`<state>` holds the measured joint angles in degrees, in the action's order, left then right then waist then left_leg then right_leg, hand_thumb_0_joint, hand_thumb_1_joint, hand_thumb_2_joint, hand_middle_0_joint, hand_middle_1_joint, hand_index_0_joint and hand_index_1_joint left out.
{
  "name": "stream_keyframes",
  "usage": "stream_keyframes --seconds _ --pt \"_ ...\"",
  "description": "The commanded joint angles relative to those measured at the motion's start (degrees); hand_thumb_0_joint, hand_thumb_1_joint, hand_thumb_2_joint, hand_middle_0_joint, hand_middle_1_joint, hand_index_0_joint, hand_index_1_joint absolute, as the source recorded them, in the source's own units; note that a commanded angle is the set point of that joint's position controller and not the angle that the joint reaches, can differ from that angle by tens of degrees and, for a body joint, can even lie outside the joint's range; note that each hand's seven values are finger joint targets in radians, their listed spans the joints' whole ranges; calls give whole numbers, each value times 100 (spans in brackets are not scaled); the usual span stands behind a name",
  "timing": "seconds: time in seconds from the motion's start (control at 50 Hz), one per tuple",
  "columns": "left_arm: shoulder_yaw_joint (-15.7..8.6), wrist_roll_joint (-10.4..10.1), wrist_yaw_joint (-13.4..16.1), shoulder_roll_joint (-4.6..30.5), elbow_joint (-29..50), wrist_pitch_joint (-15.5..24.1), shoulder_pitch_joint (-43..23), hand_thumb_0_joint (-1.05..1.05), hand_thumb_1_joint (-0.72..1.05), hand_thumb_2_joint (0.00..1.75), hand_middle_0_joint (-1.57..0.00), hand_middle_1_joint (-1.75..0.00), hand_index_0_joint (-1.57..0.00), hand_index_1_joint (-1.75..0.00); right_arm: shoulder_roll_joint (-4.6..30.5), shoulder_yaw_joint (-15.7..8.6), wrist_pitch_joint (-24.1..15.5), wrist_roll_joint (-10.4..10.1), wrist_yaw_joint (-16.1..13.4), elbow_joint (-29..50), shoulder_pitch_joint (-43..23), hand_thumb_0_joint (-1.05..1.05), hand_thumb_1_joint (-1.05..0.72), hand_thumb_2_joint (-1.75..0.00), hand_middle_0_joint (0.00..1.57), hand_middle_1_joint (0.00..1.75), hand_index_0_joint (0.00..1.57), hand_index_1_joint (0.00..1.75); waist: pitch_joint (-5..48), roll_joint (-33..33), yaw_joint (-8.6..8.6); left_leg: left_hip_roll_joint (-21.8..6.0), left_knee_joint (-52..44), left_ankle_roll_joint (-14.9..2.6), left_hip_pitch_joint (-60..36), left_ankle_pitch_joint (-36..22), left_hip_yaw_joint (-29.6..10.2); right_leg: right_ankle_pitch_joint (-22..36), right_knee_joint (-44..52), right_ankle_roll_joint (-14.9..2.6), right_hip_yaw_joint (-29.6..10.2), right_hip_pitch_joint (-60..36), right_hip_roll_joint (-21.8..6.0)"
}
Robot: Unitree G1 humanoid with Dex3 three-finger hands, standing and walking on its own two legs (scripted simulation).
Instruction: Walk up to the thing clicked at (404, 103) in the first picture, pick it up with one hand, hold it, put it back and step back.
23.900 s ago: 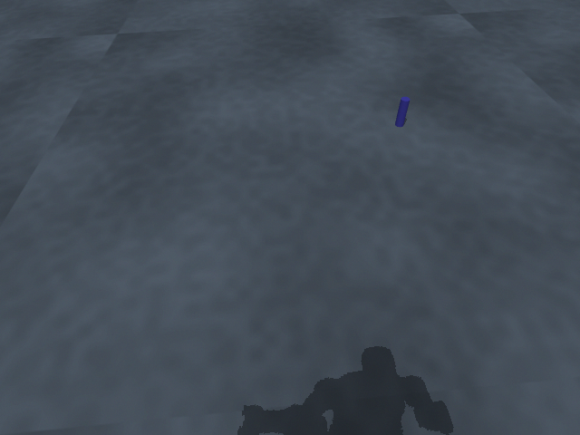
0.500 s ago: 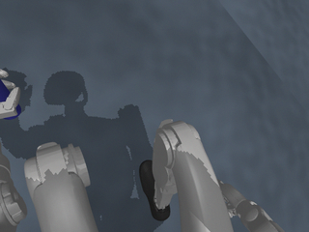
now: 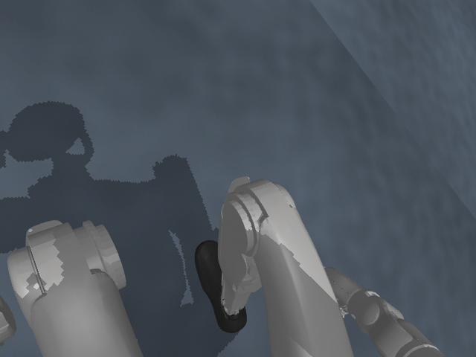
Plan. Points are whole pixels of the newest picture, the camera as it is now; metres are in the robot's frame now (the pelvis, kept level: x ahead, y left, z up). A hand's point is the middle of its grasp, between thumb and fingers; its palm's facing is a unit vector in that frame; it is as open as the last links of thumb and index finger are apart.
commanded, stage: lower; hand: left
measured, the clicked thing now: out of the picture +0.44 +0.29 -0.18
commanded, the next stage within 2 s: loosen in 0.46 s
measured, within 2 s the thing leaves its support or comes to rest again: rests again in 0.32 s
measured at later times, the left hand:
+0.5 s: hand out of the picture +0.45 +0.28 -0.17, palm faces +0.30 -0.95 -0.04, open 6.9 cm
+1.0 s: hand out of the picture +0.45 +0.28 -0.16, palm faces +0.31 -0.95 -0.02, open 10.1 cm
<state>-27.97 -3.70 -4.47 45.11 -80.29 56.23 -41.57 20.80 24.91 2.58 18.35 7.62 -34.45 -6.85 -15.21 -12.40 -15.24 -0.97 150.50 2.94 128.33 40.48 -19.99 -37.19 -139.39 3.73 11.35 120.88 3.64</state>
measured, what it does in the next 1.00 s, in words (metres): stands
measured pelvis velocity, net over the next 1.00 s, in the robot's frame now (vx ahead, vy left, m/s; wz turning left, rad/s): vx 0.00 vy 0.01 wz -0.04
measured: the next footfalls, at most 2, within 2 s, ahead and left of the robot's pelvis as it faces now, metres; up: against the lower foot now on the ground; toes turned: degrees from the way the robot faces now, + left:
none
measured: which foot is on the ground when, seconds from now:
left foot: down 0.00-1.00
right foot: down 0.00-1.00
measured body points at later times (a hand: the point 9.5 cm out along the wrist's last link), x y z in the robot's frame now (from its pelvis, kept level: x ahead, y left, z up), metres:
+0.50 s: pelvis +0.00 +0.01 +0.00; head +0.24 +0.18 +0.33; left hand +0.43 +0.33 -0.17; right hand +0.15 -0.25 -0.05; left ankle +0.08 +0.14 -0.25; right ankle +0.13 -0.12 -0.25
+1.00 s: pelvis +0.00 +0.01 +0.00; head +0.24 +0.18 +0.33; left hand +0.43 +0.33 -0.16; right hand +0.15 -0.24 -0.04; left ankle +0.08 +0.13 -0.25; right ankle +0.13 -0.12 -0.25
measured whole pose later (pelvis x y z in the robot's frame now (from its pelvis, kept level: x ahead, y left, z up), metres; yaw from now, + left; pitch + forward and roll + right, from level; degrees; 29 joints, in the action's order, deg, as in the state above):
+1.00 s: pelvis +0.00 +0.01 +0.00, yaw -2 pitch +14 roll -17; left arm -27.0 -4.6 -2.2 49.5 -83.6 61.0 -41.7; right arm 21.3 29.5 2.5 20.3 7.6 -32.1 -9.6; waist -17.4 -15.0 -15.7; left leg -1.4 151.8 2.0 127.3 41.1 -22.9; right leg -36.3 -137.7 4.5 13.5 118.6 5.0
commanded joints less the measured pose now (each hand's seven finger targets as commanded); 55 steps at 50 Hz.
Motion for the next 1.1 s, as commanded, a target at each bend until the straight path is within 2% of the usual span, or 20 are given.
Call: stream_keyframes --seconds 0.0,0.14,0.22,0.28,0.3,0.34,0.36,0.4,0.44,0.54,0.56,0.6,0.68,0.72,0.74,0.82,0.92,0.96,1.04,1.08 --pt "-135 -97 121 1148 1009 622 -1625 0 50 124 -126 -137 -128 -135 1939 -526 26 70 -101 102 384 0 -90 -90 20 30 20 30 3704 2946 -553 -268 -1607 -164 -2420 -920 635 1320 1106 -370 621 -1883 180" --pt "-33 -39 173 1207 861 713 -1601 0 54 126 -129 -139 -131 -137 1945 -431 12 122 -102 169 221 0 -89 -90 20 30 20 30 3413 2841 -629 -275 -1566 -206 -2183 -607 620 1141 1174 -348 670 -1841 204" --pt "-74 -60 211 1171 794 738 -1353 0 53 125 -128 -137 -130 -136 2026 -427 23 146 -86 174 258 0 -89 -90 20 30 20 30 3576 2990 -609 -300 -1639 -126 -2523 -969 520 1373 1061 -374 764 -1911 231" --pt "63 -19 229 1107 786 743 -1448 0 56 126 -127 -137 -129 -135 2020 -393 39 154 -85 183 204 0 -89 -90 20 30 20 30 3444 3056 -695 -311 -1679 -106 -2546 -1008 468 1403 1033 -376 817 -1819 229" --pt "53 -3 237 1168 858 750 -1411 0 55 126 -126 -136 -127 -135 2003 -386 49 167 -84 169 181 0 -89 -90 20 30 20 30 3471 3033 -637 -322 -1638 -116 -2555 -1027 491 1431 1062 -369 785 -1854 236" --pt "91 34 260 1242 893 742 -1500 0 55 126 -127 -137 -129 -135 2006 -370 54 173 -97 152 174 0 -89 -90 20 30 20 30 3387 3058 -676 -329 -1597 -134 -2496 -1015 492 1444 1069 -365 768 -1843 242" --pt "79 58 276 1267 855 754 -1504 0 56 126 -127 -137 -129 -135 2032 -359 55 175 -100 142 163 0 -89 -90 20 30 20 30 3344 3078 -724 -335 -1630 -118 -2518 -1040 451 1453 1034 -367 809 -1835 237" --pt "-37 58 346 1333 872 781 -1410 0 55 126 -127 -136 -129 -135 2007 -341 66 205 -87 169 163 0 -89 -90 20 30 20 30 3464 3090 -651 -347 -1609 -111 -2624 -1127 455 1506 1038 -367 796 -1925 252" --pt "-97 25 401 1310 827 821 -1469 0 55 127 -126 -136 -128 -135 2037 -333 80 216 -81 193 130 0 -88 -90 20 30 20 30 3420 3088 -697 -356 -1628 -102 -2665 -1130 420 1489 1035 -361 818 -1869 251" --pt "-20 63 442 1367 646 866 -1474 0 55 127 -128 -137 -129 -136 2015 -257 81 239 -72 234 47 0 -88 -90 20 30 20 30 3179 2948 -761 -348 -1625 -147 -2377 -716 429 1195 1125 -354 854 -1827 272" --pt "19 100 431 1450 653 872 -1510 0 51 119 -131 -131 -133 -130 2019 -249 74 244 -80 237 25 0 -90 -90 20 30 20 30 3117 2994 -747 -344 -1619 -157 -2324 -644 449 1136 1138 -364 838 -1782 278" --pt "105 84 390 1359 702 891 -1541 0 37 103 -118 -115 -121 -114 2001 -242 69 248 -75 252 16 0 -90 -89 20 30 20 30 3197 2893 -779 -338 -1573 -179 -2290 -617 453 1149 1157 -348 833 -1828 292" --pt "-15 -91 339 1305 681 925 -1467 0 22 71 -103 -93 -106 -90 2071 -258 21 227 -84 241 25 0 -91 -89 20 30 20 30 3227 2948 -762 -353 -1617 -146 -2439 -754 401 1259 1113 -361 869 -1818 310" --pt "-62 -112 329 1344 613 928 -1393 0 13 61 -99 -86 -101 -83 2108 -254 27 218 -84 265 15 0 -91 -89 20 30 20 30 3189 2989 -740 -358 -1673 -120 -2482 -740 364 1218 1104 -372 915 -1794 301" --pt "20 -92 320 1269 555 923 -1367 0 12 58 -95 -82 -97 -79 2118 -253 28 222 -82 264 -2 0 -91 -89 20 30 20 30 3083 3031 -765 -364 -1719 -107 -2490 -753 336 1235 1075 -374 930 -1750 288" --pt "57 -82 258 1315 587 900 -1413 0 -10 42 -69 -58 -70 -56 2066 -240 26 200 -95 278 -37 0 -91 -90 20 30 20 30 3049 2895 -738 -351 -1655 -152 -2310 -677 404 1192 1148 -370 891 -1760 298" --pt "119 -126 212 1128 451 865 -1267 0 -17 35 -57 -46 -57 -45 2109 -251 41 199 -94 304 19 0 -91 -90 20 30 20 30 3090 2799 -775 -356 -1681 -136 -2438 -848 338 1324 1150 -362 926 -1806 307" --pt "8 -155 228 1269 497 872 -1257 0 -21 31 -54 -41 -54 -41 2092 -235 46 200 -89 296 39 0 -91 -90 20 30 20 30 3195 2839 -700 -348 -1652 -139 -2444 -905 341 1362 1141 -377 912 -1853 321" --pt "61 -136 223 1228 469 890 -1326 0 -22 26 -44 -32 -44 -32 2078 -223 48 224 -90 288 19 0 -91 -90 20 30 20 30 3144 2873 -780 -358 -1627 -146 -2449 -891 350 1363 1163 -368 907 -1863 325" --pt "45 -106 225 1268 421 886 -1319 0 -26 23 -39 -28 -39 -27 2061 -222 60 213 -93 311 -26 0 -91 -90 20 30 20 30 2942 2810 -750 -355 -1666 -165 -2295 -667 367 1176 1198 -374 905 -1743 319"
